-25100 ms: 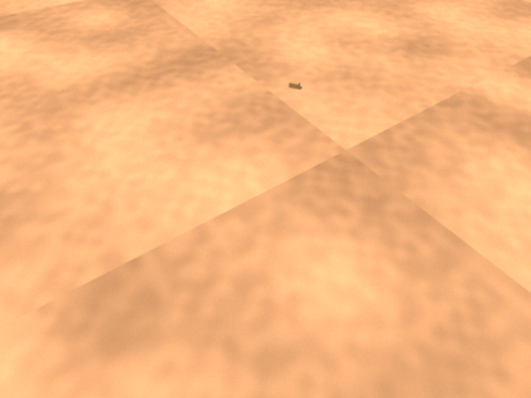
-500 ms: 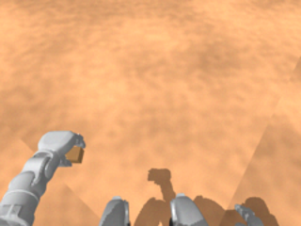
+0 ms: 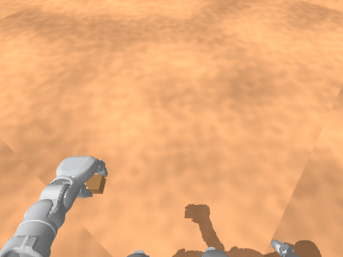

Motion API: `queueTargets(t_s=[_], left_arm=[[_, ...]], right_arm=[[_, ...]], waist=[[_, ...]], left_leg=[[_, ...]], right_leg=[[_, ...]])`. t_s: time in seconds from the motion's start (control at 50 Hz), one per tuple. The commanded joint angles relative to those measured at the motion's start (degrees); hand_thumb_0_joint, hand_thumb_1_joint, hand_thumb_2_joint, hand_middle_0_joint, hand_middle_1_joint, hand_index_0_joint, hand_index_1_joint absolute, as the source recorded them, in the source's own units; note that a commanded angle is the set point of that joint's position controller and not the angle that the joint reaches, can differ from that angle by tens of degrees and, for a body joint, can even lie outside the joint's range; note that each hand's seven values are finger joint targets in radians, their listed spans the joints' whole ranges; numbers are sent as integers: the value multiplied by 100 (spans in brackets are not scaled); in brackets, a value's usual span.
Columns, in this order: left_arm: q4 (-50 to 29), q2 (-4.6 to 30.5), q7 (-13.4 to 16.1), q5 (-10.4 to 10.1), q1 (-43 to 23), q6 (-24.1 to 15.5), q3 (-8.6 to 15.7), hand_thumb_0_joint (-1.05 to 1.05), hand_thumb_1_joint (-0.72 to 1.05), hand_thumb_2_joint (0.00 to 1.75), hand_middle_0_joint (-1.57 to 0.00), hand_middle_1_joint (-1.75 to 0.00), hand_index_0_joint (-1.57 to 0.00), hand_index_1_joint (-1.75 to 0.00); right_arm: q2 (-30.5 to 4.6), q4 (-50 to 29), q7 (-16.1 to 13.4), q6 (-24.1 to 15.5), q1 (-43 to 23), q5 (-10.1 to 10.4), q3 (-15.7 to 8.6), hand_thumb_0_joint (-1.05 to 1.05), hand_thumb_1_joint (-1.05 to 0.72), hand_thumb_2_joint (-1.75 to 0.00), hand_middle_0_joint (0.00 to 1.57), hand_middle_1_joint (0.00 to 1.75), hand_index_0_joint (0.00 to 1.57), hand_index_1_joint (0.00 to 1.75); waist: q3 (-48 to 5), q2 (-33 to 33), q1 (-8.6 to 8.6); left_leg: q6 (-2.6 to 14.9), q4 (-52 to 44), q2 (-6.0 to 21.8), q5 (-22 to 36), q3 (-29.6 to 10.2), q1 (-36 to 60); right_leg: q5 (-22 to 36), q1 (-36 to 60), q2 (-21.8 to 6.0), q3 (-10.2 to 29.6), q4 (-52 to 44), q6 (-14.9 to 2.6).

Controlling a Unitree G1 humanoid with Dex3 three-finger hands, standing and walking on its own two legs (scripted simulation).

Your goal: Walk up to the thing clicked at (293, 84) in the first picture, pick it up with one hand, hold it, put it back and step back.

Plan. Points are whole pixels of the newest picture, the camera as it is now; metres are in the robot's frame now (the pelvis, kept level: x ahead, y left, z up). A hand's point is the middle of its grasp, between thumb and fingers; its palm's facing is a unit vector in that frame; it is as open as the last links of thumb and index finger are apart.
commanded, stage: hold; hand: left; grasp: from above
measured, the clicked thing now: (90, 184) +0.33 +0.23 -0.10
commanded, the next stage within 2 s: crouch in 1.84 s
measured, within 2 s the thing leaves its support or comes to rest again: neither
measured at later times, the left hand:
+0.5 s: hand (79, 180) +0.31 +0.23 -0.02, palm faces -0.47 -0.01 -0.88, open 7.1 cm
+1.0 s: hand (79, 183) +0.30 +0.22 -0.01, palm faces -0.46 -0.01 -0.89, open 7.0 cm
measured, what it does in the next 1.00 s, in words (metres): stands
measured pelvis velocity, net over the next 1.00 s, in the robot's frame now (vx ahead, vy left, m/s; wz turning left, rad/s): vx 0.01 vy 0.00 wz -0.01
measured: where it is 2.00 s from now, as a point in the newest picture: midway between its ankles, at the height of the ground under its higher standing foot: outside the picture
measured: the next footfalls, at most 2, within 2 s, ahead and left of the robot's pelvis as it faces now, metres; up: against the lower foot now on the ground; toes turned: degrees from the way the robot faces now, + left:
none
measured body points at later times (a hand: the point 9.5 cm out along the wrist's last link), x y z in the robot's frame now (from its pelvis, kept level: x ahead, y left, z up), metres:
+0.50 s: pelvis +0.01 +0.00 +0.02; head +0.04 -0.01 +0.47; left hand +0.33 +0.22 +0.03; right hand +0.14 -0.26 -0.10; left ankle +0.03 +0.13 -0.70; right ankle +0.03 -0.14 -0.70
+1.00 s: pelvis +0.01 +0.00 +0.02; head +0.02 -0.03 +0.47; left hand +0.32 +0.21 +0.05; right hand +0.15 -0.27 -0.09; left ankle +0.03 +0.13 -0.70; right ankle +0.03 -0.14 -0.70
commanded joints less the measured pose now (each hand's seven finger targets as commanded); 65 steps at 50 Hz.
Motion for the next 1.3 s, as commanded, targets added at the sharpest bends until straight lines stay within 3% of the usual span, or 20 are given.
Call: queueTargets(t_s=[0.0,0.08,0.1,0.16,0.18,0.22,0.3,0.66,1.02,1.28], left_arm=[[-1079,1352,130,-1,-1647,-18,586,0,64,31,-97,-35,-102,-30],[-1286,1366,-2,-76,-1641,-53,628,0,67,32,-100,-34,-104,-29],[-1201,1226,-36,-83,-1581,-41,525,0,68,33,-101,-33,-105,-29],[-1353,1297,-67,-99,-1491,-56,629,0,68,30,-101,-32,-105,-28],[-1442,1387,-71,-104,-1623,-68,670,0,68,32,-101,-32,-105,-28],[-1495,1210,-128,-136,-1514,-64,546,0,71,32,-104,-31,-108,-27],[-1673,1291,-192,-136,-1441,-82,625,0,71,28,-104,-28,-108,-23],[-2019,1283,-368,-171,-1232,53,636,0,78,32,-111,-28,-114,-24],[-2340,1313,-492,-306,-1098,38,675,0,81,23,-111,-27,-116,-22],[-2471,1288,-557,-336,-1076,42,653,0,81,24,-113,-24,-117,-20]], right_arm=[[-835,-590,-72,-148,-34,1,-260,0,-91,-90,20,30,20,30],[-845,-636,-77,-120,-121,7,-274,0,-91,-90,20,30,20,30],[-829,-650,-81,-110,-123,14,-263,0,-91,-90,20,30,20,30],[-840,-668,-92,-89,-142,12,-266,0,-90,-90,20,30,20,30],[-850,-695,-92,-83,-202,9,-274,0,-90,-90,20,30,20,30],[-837,-751,-93,-63,-240,26,-260,0,-91,-90,20,30,20,30],[-854,-788,-104,-36,-316,26,-267,0,-90,-90,20,30,20,30],[-820,-907,-147,55,-528,55,-233,0,-91,-90,20,30,20,30],[-813,-1072,-192,28,-812,93,-184,0,-91,-90,20,30,20,30],[-786,-1080,-252,16,-898,108,-137,0,-91,-90,20,30,20,30]], waist=[[-1596,158,58],[-1649,191,103],[-1543,104,42],[-1615,43,93],[-1620,149,120],[-1502,36,98],[-1499,144,130],[-1423,-5,207],[-1051,-32,272],[-1008,-70,280]], left_leg=[[75,-834,-303,1193,-26,1369],[54,-988,-280,1407,-37,1675],[69,-981,-290,1466,-29,1641],[82,-989,-310,1629,-6,1643],[75,-1030,-315,1584,1,1695],[82,-1115,-309,1496,29,1755],[63,-1205,-292,1514,13,1873],[111,-1391,-324,1755,70,2121],[117,-1731,-342,1147,109,2226],[126,-1919,-353,1284,129,2464]], right_leg=[[1095,731,266,-82,-928,-227],[1212,921,292,-120,-1015,-237],[1318,892,291,-101,-1036,-226],[1488,1108,281,-80,-1080,-211],[1439,1101,278,-81,-1126,-213],[1349,1110,277,-82,-1182,-217],[1293,1149,295,-115,-1209,-238],[1546,1450,274,-93,-1399,-191],[906,1499,261,-75,-1721,-201],[1046,1710,260,-52,-1894,-192]])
